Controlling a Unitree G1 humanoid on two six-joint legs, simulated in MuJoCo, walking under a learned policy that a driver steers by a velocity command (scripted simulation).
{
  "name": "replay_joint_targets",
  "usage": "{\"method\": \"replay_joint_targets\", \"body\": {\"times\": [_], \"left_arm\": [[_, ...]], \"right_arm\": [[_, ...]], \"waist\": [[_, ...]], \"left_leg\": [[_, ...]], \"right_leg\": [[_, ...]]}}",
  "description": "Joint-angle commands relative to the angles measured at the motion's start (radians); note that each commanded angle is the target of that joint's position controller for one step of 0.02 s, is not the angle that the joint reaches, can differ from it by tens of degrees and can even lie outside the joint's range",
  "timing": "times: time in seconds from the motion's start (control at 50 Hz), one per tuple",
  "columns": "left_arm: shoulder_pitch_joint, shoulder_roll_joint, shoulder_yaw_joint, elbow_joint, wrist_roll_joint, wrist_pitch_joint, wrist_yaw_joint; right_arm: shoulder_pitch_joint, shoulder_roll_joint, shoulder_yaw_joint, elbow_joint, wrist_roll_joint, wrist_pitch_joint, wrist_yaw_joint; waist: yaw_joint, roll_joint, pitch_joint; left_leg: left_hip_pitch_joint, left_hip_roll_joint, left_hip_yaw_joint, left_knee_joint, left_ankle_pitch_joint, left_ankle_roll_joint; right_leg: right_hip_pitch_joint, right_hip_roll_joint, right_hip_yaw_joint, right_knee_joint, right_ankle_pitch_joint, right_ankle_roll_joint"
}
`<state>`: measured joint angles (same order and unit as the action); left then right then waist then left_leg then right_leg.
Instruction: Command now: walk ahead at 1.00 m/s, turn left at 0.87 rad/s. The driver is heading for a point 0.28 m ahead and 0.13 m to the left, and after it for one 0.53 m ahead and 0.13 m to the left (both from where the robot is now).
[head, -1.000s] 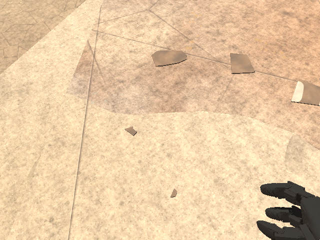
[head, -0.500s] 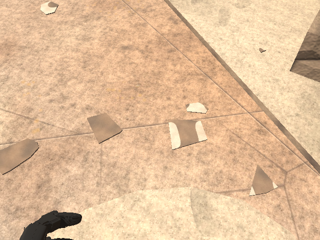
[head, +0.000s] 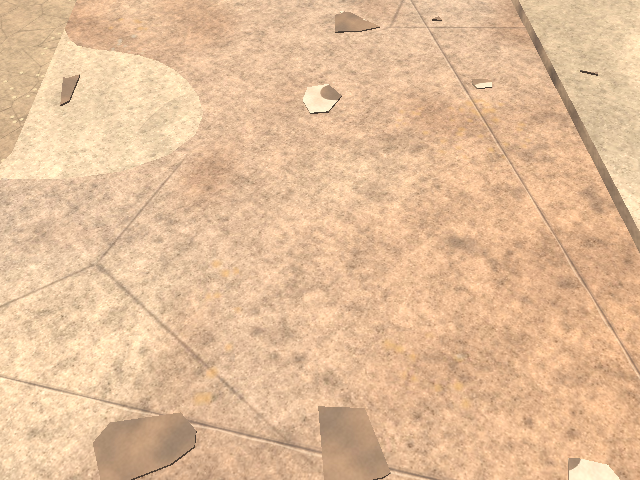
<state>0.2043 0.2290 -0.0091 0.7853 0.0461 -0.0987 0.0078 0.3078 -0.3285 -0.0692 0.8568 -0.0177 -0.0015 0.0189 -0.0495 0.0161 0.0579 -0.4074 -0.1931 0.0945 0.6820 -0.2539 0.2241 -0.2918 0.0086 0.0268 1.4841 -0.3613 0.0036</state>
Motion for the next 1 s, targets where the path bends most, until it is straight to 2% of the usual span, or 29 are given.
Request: {"method": "replay_joint_targets", "body": {"times": [0.02, 0.06, 0.12, 0.2, 0.22, 0.24, 0.26, 0.28, 0.3, 0.32, 0.34, 0.36, 0.38, 0.4, 0.44, 0.48, 0.54, 0.64, 0.68, 0.7, 0.72, 0.74, 0.76, 0.78, 0.8, 0.84, 0.88, 0.94, 1.0], "left_arm": [[-0.033, 0.159, 0.016, -0.145, 0.031, -0.015, -0.004], [-0.055, 0.136, 0.004, -0.16, 0.036, 0.029, -0.009], [-0.217, 0.093, -0.017, -0.234, 0.01, 0.026, -0.024], [-0.247, 0.08, -0.021, -0.256, -0.018, 0.016, -0.012], [-0.336, 0.113, 0.019, -0.314, -0.059, -0.025, 0.004], [-0.305, 0.165, 0.043, -0.314, -0.079, -0.035, 0.017], [-0.178, 0.196, 0.064, -0.285, -0.073, -0.043, 0.028], [0.058, 0.223, 0.077, -0.23, -0.054, -0.039, 0.033], [0.196, 0.253, 0.074, -0.201, -0.033, -0.023, 0.034], [0.18, 0.28, 0.083, -0.184, -0.016, -0.009, 0.01], [0.036, 0.222, 0.087, -0.243, -0.016, 0.009, 0.019], [-0.044, 0.129, 0.066, -0.254, -0.022, 0.027, 0.032], [-0.095, 0.112, 0.057, -0.25, -0.023, 0.043, 0.036], [-0.13, 0.115, 0.058, -0.237, -0.028, 0.048, 0.033], [-0.149, 0.134, 0.076, -0.193, -0.028, 0.04, 0.026], [-0.152, 0.173, 0.097, -0.16, -0.028, 0.033, 0.023], [-0.197, 0.218, 0.117, -0.148, -0.039, 0.043, 0.025], [-0.166, 0.258, 0.132, -0.11, -0.075, 0.054, -0.002], [-0.158, 0.257, 0.13, -0.095, -0.095, 0.061, -0.008], [-0.107, 0.224, 0.121, -0.072, -0.092, 0.063, -0.014], [-0.066, 0.18, 0.104, -0.075, -0.052, 0.066, -0.018], [-0.054, 0.165, 0.089, -0.118, -0.026, 0.072, -0.013], [-0.126, 0.226, 0.109, -0.103, -0.048, 0.083, -0.008], [-0.136, 0.218, 0.109, -0.107, -0.069, 0.092, -0.003], [-0.116, 0.197, 0.105, -0.086, -0.064, 0.098, 0.009], [-0.087, 0.202, 0.108, -0.069, -0.045, 0.109, 0.019], [-0.048, 0.174, 0.1, -0.056, -0.051, 0.114, 0.018], [-0.078, 0.126, 0.075, -0.061, -0.049, 0.116, 0.013], [-0.065, 0.134, 0.072, -0.054, -0.051, 0.116, 0.002]], "right_arm": [[0.072, -0.132, -0.032, -0.043, 0.0, -0.031, -0.022], [0.051, -0.122, -0.024, -0.046, 0.01, -0.063, -0.02], [0.062, -0.14, -0.036, -0.046, 0.016, -0.078, -0.018], [0.159, -0.155, -0.057, -0.022, 0.028, -0.046, -0.007], [0.182, -0.043, -0.032, -0.041, 0.094, -0.045, -0.032], [0.138, -0.082, -0.032, -0.049, 0.085, -0.045, -0.04], [0.053, -0.128, -0.045, -0.081, 0.073, -0.04, -0.047], [0.001, -0.089, -0.035, -0.124, 0.046, -0.035, -0.051], [0.066, 0.061, 0.009, -0.16, -0.012, -0.024, -0.053], [0.296, -0.012, 0.009, -0.194, 0.048, -0.027, -0.036], [0.253, -0.087, -0.006, -0.181, 0.062, -0.004, -0.037], [0.119, -0.122, -0.022, -0.21, 0.067, 0.014, -0.042], [0.066, -0.122, -0.03, -0.222, 0.061, 0.032, -0.05], [0.045, -0.119, -0.037, -0.243, 0.054, 0.041, -0.053], [0.021, -0.045, -0.022, -0.28, 0.056, 0.053, -0.05], [-0.03, -0.018, -0.013, -0.313, 0.048, 0.051, -0.049], [-0.054, -0.045, -0.02, -0.316, 0.046, 0.057, -0.029], [-0.174, -0.084, -0.035, -0.353, 0.036, 0.078, -0.002], [-0.161, -0.085, -0.042, -0.348, 0.028, 0.074, 0.002], [-0.12, -0.116, -0.055, -0.333, 0.021, 0.069, -0.007], [-0.057, -0.225, -0.082, -0.335, 0.015, 0.061, -0.028], [-0.086, -0.276, -0.08, -0.363, -0.012, 0.051, -0.033], [-0.076, -0.203, -0.061, -0.362, -0.013, 0.031, -0.023], [-0.105, -0.178, -0.048, -0.344, -0.008, 0.015, -0.02], [-0.155, -0.154, -0.043, -0.337, 0.004, 0.008, -0.023], [-0.225, -0.126, -0.027, -0.336, 0.009, 0.011, -0.035], [-0.254, -0.099, -0.019, -0.333, 0.0, 0.011, -0.04], [-0.236, -0.084, -0.017, -0.304, 0.003, 0.013, -0.041], [-0.224, -0.068, -0.008, -0.27, 0.005, 0.016, -0.038]], "waist": [[0.071, -0.147, 0.021], [0.103, -0.132, 0.059], [0.053, -0.081, 0.09], [-0.043, 0.022, -0.056], [-0.051, -0.026, -0.079], [0.004, 0.0, -0.109], [0.095, 0.052, -0.171], [0.191, 0.092, -0.344], [0.169, -0.113, -0.49], [0.056, -0.388, -0.687], [0.064, -0.277, -0.601], [0.078, -0.184, -0.4], [0.054, -0.09, -0.288], [0.027, -0.076, -0.191], [0.006, -0.115, -0.106], [0.015, -0.125, -0.122], [0.008, -0.103, -0.182], [0.039, -0.106, -0.129], [0.018, -0.087, -0.128], [0.012, -0.034, -0.146], [0.011, 0.181, -0.191], [0.027, 0.334, -0.274], [-0.039, 0.151, -0.3], [-0.009, 0.117, -0.252], [0.02, 0.075, -0.221], [0.058, 0.102, -0.198], [0.079, 0.108, -0.211], [0.048, 0.121, -0.204], [0.048, 0.136, -0.191]], "left_leg": [[0.239, 0.346, -0.73, -0.497, -0.125, 0.169], [0.035, 0.258, -0.577, -0.525, -0.033, 0.143], [-0.049, 0.161, -0.425, -0.479, 0.427, 0.08], [0.139, 0.099, -0.388, -0.276, 0.761, -0.065], [0.114, 0.098, -0.519, -0.228, 0.522, -0.108], [0.16, 0.113, -0.531, -0.178, 0.519, -0.129], [0.165, 0.087, -0.503, -0.028, 0.534, -0.169], [0.092, 0.055, -0.443, 0.249, 0.345, -0.22], [-0.104, -0.014, -0.331, 0.554, -0.491, -0.252], [-0.235, 0.038, -0.356, 0.844, -0.483, -0.275], [-0.282, 0.151, -0.306, 0.883, -0.345, -0.302], [-0.331, 0.183, -0.231, 0.845, -0.256, -0.315], [-0.311, 0.214, -0.188, 0.844, -0.21, -0.328], [-0.288, 0.243, -0.182, 0.789, -0.203, -0.328], [-0.213, 0.286, -0.153, 0.623, -0.208, -0.317], [-0.194, 0.313, -0.141, 0.481, -0.164, -0.314], [-0.081, 0.329, -0.128, 0.301, 0.013, -0.28], [0.037, 0.267, -0.064, 0.052, 0.021, -0.222], [0.124, 0.224, -0.036, -0.128, 0.083, -0.187], [0.245, 0.21, -0.058, -0.211, 0.199, -0.154], [0.437, 0.393, -0.307, -0.263, 0.631, -0.079], [0.494, 0.627, -0.606, -0.275, 0.711, 0.155], [0.44, 0.589, -0.546, -0.294, 0.666, 0.163], [0.391, 0.534, -0.444, -0.291, 0.594, 0.106], [0.351, 0.479, -0.385, -0.29, 0.503, 0.046], [0.233, 0.437, -0.317, -0.302, 0.502, 0.017], [0.196, 0.41, -0.278, -0.304, 0.493, 0.016], [0.184, 0.407, -0.282, -0.29, 0.417, 0.018], [0.156, 0.41, -0.317, -0.273, 0.304, 0.009]], "right_leg": [[-0.448, -0.087, 0.086, -0.087, 0.01, 0.024], [-0.331, -0.131, 0.049, -0.275, 0.011, 0.062], [-0.21, -0.107, -0.03, -0.615, 0.26, 0.077], [-0.055, 0.044, -0.078, -0.896, 0.466, 0.03], [0.052, 0.1, 0.023, -1.051, 0.454, 0.048], [0.1, 0.095, 0.02, -1.096, 0.489, 0.05], [0.223, 0.063, 0.024, -1.138, 0.588, 0.037], [0.492, -0.077, 0.105, -1.023, 0.682, -0.017], [0.733, -0.342, 0.327, -0.842, 1.192, -0.067], [0.858, -0.602, 0.771, -0.928, 0.966, -0.288], [0.735, -0.516, 0.719, -1.015, 0.589, -0.29], [0.562, -0.421, 0.486, -1.052, 0.492, -0.24], [0.401, -0.363, 0.371, -1.083, 0.511, -0.209], [0.261, -0.323, 0.273, -1.112, 0.569, -0.207], [0.088, -0.286, 0.12, -1.182, 0.62, -0.199], [0.086, -0.313, 0.057, -1.211, 0.692, -0.228], [0.094, -0.335, -0.037, -1.216, 0.614, -0.223], [0.104, -0.333, -0.115, -1.166, 0.468, -0.182], [0.118, -0.317, -0.142, -1.067, 0.437, -0.134], [0.068, -0.272, -0.179, -0.958, 0.396, -0.086], [-0.112, -0.17, -0.258, -0.688, 0.135, 0.001], [-0.339, -0.055, -0.177, -0.408, -0.339, 0.067], [-0.35, -0.064, -0.039, -0.283, -0.316, 0.067], [-0.361, -0.078, -0.022, -0.281, -0.248, 0.051], [-0.353, -0.092, -0.01, -0.328, -0.184, 0.047], [-0.254, -0.08, -0.026, -0.353, -0.091, 0.064], [-0.184, -0.066, -0.033, -0.445, -0.05, 0.075], [-0.098, -0.062, -0.033, -0.648, -0.03, 0.069], [-0.001, -0.047, -0.045, -0.818, 0.038, 0.051]]}}
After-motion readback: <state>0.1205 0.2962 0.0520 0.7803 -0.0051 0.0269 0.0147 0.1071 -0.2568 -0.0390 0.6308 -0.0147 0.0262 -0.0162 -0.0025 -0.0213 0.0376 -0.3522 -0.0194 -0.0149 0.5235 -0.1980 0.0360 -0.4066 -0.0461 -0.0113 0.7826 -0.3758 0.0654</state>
